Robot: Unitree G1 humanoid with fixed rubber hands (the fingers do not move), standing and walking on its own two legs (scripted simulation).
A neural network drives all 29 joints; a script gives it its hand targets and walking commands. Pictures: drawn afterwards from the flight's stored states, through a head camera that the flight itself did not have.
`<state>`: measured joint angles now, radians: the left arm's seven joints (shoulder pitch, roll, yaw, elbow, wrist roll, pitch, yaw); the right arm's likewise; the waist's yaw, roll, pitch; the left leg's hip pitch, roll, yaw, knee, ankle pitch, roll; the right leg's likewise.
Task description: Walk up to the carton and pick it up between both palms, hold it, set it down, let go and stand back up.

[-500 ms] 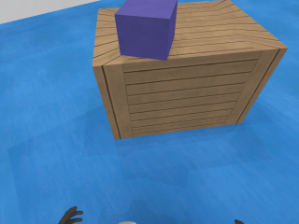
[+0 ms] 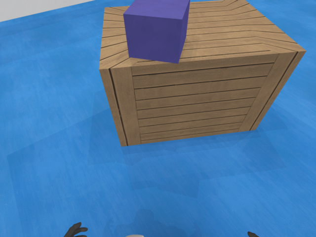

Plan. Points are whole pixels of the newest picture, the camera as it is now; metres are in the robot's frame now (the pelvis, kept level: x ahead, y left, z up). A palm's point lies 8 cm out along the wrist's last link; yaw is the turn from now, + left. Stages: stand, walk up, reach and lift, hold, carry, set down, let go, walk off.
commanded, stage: stand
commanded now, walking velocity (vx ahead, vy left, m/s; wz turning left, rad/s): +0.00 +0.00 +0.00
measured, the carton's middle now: (159, 27) +1.02 +0.05 +0.04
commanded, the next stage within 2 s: none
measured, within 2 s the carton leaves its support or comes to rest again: neither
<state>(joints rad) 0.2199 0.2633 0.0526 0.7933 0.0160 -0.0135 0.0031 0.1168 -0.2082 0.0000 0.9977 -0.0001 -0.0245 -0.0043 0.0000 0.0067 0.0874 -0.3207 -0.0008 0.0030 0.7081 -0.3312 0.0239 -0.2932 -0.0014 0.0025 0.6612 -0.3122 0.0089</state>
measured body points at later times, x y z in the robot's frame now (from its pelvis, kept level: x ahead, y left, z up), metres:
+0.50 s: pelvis +0.00 +0.00 +0.01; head +0.00 +0.01 +0.46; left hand +0.10 +0.27 -0.11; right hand +0.10 -0.24 -0.13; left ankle +0.03 +0.10 -0.72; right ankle +0.03 -0.14 -0.72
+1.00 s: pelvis -0.01 +0.00 +0.01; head +0.00 +0.00 +0.46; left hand +0.09 +0.27 -0.11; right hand +0.09 -0.24 -0.13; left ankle +0.03 +0.10 -0.72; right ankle +0.03 -0.14 -0.72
